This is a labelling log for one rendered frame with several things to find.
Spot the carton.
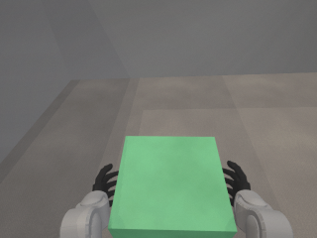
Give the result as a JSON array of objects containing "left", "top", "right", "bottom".
[{"left": 108, "top": 136, "right": 238, "bottom": 238}]

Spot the left robot hand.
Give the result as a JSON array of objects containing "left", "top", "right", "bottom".
[{"left": 92, "top": 164, "right": 119, "bottom": 207}]

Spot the robot right forearm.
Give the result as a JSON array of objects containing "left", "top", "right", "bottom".
[{"left": 233, "top": 189, "right": 294, "bottom": 238}]

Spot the robot left forearm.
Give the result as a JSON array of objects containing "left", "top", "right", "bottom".
[{"left": 58, "top": 190, "right": 110, "bottom": 238}]

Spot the right robot hand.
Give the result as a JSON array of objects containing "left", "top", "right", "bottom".
[{"left": 222, "top": 161, "right": 251, "bottom": 206}]

